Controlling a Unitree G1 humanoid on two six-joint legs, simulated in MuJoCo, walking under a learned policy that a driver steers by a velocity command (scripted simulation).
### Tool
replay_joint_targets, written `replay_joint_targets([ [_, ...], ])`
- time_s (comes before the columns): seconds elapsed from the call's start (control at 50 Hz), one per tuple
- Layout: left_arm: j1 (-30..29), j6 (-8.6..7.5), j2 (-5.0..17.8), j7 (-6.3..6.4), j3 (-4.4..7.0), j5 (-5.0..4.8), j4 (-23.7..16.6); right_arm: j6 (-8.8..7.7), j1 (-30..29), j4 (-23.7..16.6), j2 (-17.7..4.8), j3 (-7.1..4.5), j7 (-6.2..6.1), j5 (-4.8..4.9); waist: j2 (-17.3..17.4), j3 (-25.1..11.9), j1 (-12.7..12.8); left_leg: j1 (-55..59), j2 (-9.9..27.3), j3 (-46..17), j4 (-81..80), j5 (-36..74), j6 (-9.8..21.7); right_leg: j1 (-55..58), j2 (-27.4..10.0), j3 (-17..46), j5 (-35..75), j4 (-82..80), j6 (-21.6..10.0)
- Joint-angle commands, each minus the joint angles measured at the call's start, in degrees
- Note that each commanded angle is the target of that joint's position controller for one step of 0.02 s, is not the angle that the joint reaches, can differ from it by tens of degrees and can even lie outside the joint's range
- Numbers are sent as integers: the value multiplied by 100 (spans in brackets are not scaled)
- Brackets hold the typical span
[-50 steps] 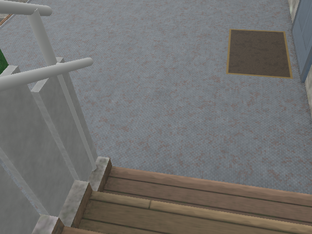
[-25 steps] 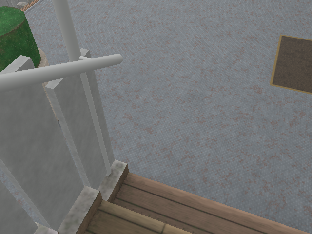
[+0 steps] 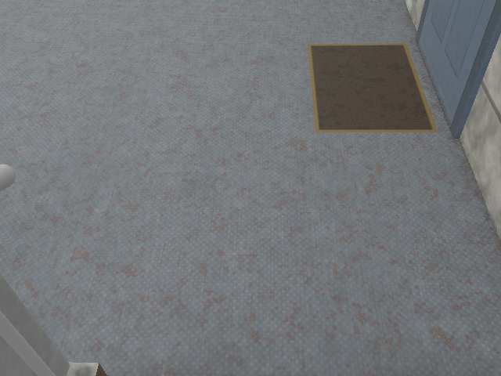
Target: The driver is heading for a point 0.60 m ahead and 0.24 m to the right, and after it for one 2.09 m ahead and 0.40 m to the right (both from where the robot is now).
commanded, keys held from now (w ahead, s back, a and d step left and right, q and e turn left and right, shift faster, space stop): e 1.00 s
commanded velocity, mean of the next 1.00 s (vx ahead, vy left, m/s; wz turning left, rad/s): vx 0.05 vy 0.00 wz -0.57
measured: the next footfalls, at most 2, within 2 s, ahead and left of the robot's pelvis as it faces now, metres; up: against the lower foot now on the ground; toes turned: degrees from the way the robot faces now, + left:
right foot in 0.10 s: +0.19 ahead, -0.12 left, -0.17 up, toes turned -10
left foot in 0.48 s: +0.24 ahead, +0.11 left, -0.17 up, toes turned -20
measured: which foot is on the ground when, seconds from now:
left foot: down 0.00-0.10, up 0.12-0.46, down 0.48-1.00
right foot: up 0.00-0.08, down 0.10-0.54, up 0.56-1.00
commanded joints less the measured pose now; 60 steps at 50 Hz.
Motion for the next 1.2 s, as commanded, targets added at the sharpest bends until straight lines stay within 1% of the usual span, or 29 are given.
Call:
replay_joint_targets([
  [0.02, -645, 30, 322, 77, 65, 51, -457, 74, 151, -163, -909, -233, -242, 66, 349, 1137, -33, 43, 1737, -1514, -484, 3696, 523, -12, -182, -190, -463, -1437, -66],
  [0.06, -159, 19, 397, 201, 160, -54, -99, 199, 420, -77, -919, -306, -209, -90, 296, 901, -66, -15, 1498, -1258, 233, 4077, 413, 1232, 18, -604, -65, -1964, -100],
  [0.08, 1113, -82, 558, 283, 294, -104, 268, 257, -107, -201, -1029, -338, -63, -42, 75, 601, 568, -684, 1161, -902, 1340, 3820, 302, 2865, 277, -948, 506, -2323, -111],
  [0.1, 2611, -152, 1108, 460, 545, -161, 537, 308, -372, -324, -1191, -360, 201, -103, -282, -282, 1281, -1870, 707, -475, 3083, 3587, -34, 5276, 114, -975, 1980, -1900, -561],
  [0.12, 3567, -62, 1824, 518, 693, -222, 613, 325, 48, -669, -259, -139, 457, 3, -1899, -2682, 1230, -3547, 126, -420, 6428, -1154, -677, 8539, -1581, 912, 5678, 17, -2447],
  [0.14, 4173, -62, 1771, 467, 736, -295, 788, 281, -1253, -1341, -754, -221, 602, 254, -930, -2806, 1854, -5240, 138, -1082, 7339, -1507, -786, 9268, -1885, 1955, 6233, 165, -2611],
  [0.16, 3779, -100, 1670, 486, 729, -242, 528, 191, -2402, -1918, -1103, -309, 546, 398, -163, -1879, 1897, -6237, 366, -1187, 7061, -1468, -786, 8286, -1972, 1833, 4981, 23, -2369],
  [0.18, 2901, -106, 1590, 412, 679, -324, 114, 156, -2630, -2293, -1300, -402, 308, 413, -84, -1396, 1342, -6160, 545, -1329, 6718, -1091, -638, 6569, -2013, 2026, 3342, -316, -2341],
  [0.2, 1808, -132, 1205, 313, 498, -281, -156, 139, -2025, -2269, -1119, -332, 102, 186, 270, -560, 635, -5486, 802, -1838, 5522, -25, -408, 4406, -1982, 1836, 1688, -774, -2066],
  [0.24, 1226, -163, 343, 256, 152, -66, -309, 269, -1108, -1774, -714, -292, -97, 133, 453, 542, -186, -3172, 860, -1687, 3847, 1830, -113, 711, -1296, 1075, 1376, -1547, -1873],
  [0.26, 1051, -235, 492, 304, 196, -67, -466, 274, -1040, -1708, -658, -325, -35, 141, 83, 626, -272, -2712, 663, -1418, 3326, 2783, -99, -5, -834, 789, 1037, -1524, -1827],
  [0.3, 906, -328, 1052, 323, 308, -101, -734, 273, -1352, -1603, -796, -448, 230, 88, 170, 158, -112, -1806, 453, -1052, 1569, 4381, -155, -308, -195, 465, 34, -1440, -1500],
  [0.34, 840, -282, 1128, 341, 280, 94, -729, 274, -1266, -1629, -849, -426, 335, 86, -160, -285, -289, -1178, 278, -1000, 2210, 5046, -288, -364, -31, 519, 434, -624, -1220],
  [0.42, 1047, -235, 1160, 350, 303, 26, -871, 288, -1791, -2210, -1439, -600, 80, 8, -237, -412, 93, -1828, 240, -1316, 1880, 2823, -545, 823, -752, 1968, 270, 212, -1398],
  [0.44, 1909, -234, 1156, 411, 363, -296, -508, 414, -2920, -2583, -1381, -579, 0, 212, -242, -70, 736, -3017, 327, -1614, 64, 1336, -654, 2072, -1043, 2718, -97, -211, -1523],
  [0.48, 2354, -133, 970, 536, 362, -426, -279, 569, -3115, -2569, -1334, -527, -171, 412, -660, -418, 1127, -3267, 128, -1752, -788, 1836, -575, 3050, -1153, 3685, -1151, -155, -1639],
  [0.5, 2188, -124, 749, 530, 259, -478, -330, 485, -2718, -2433, -1321, -525, -205, 493, -538, -629, 897, -2624, 157, -1819, -1328, 2957, -346, 2686, -1001, 3830, -1235, 52, -1602],
  [0.52, 2290, -152, 232, 583, 140, -486, -482, 403, -2311, -2384, -1652, -618, -241, 450, 462, -1377, 853, -873, 614, -1996, -1162, 5196, 578, 1675, -338, 2984, -2120, 393, -1171],
  [0.54, 1871, -166, -103, 542, -16, -384, -683, 309, -1653, -2267, -1996, -786, -277, 270, 1235, -1611, 419, 1457, 1318, -2713, -1621, 7160, 1794, -565, 643, 1416, -4130, 1283, -300],
  [0.56, 854, -189, 270, 567, 50, -276, -1250, 201, -1076, -2386, -2011, -847, -120, -112, 1734, -1389, -312, 2584, 2310, -4428, -2145, 8601, 2901, -2598, 1525, 602, -6340, 2547, 502],
  [0.58, 516, -179, 670, 644, 207, -341, -1283, 202, -889, -2282, -1919, -841, 22, -257, 550, -915, -392, 2260, 2552, -4554, -2245, 8560, 2725, -3078, 1163, 855, -6305, 3527, 814],
  [0.64, 1296, -38, 732, 705, 289, -204, -883, 292, -2024, -2310, -1557, -765, 256, 317, 755, -433, 577, 269, 1691, -2734, -2160, 8211, 1571, -2297, 886, 664, -4845, 4836, 851],
  [0.66, 1502, -39, 484, 608, 207, -12, -877, 288, -2351, -2408, -1502, -749, 221, 303, 691, -514, 753, -306, 1516, -2295, -2281, 7943, 1484, -1851, 850, 335, -4463, 5168, 781],
  [0.74, 1314, 13, 605, 254, 247, -105, -928, 248, -2228, -2469, -1509, -661, -23, 90, 305, -585, 499, -378, 1532, -1541, -2792, 6898, 1707, -1575, 721, 360, -3252, 5515, 773],
  [0.82, 945, -21, 635, 412, 292, -269, -1087, 260, -1500, -2075, -1522, -708, -86, 158, 559, -331, 158, 961, 1914, -1572, -3233, 6005, 1744, -2455, 547, 625, -3148, 4143, 872],
  [0.92, 593, 136, 551, 251, 281, -23, -1209, 204, -2220, -2290, -1768, -803, -72, 144, 600, -387, 252, 205, 1747, -944, -3673, 4925, 1663, -1022, 25, -157, -3151, 2908, 954],
  [0.98, 392, 104, 563, 247, 290, -113, -1268, 151, -1685, -2087, -2089, -999, -207, 174, 504, -69, -67, 961, 2164, -1090, -3819, 4109, 1720, -1037, -103, -158, -3669, 1514, 849],
  [1.14, 245, -51, 662, 230, 420, -199, -1433, 51, -1983, -2029, -1885, -1072, -300, 41, 699, 276, -234, 957, 2585, -920, -4165, 1368, 1283, 137, 170, -574, -4179, 36, 200],
  [1.2, 635, -193, 609, 227, 486, -244, -1232, 127, -2349, -1948, -1772, -969, -289, 203, 667, 191, 50, 668, 2485, -533, -3684, 734, 1182, 1215, 485, -891, -3582, -892, -106],
])
Over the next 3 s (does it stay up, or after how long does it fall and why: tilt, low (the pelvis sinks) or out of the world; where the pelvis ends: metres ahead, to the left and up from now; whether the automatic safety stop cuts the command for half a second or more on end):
stays up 0.72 -0.24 -0.44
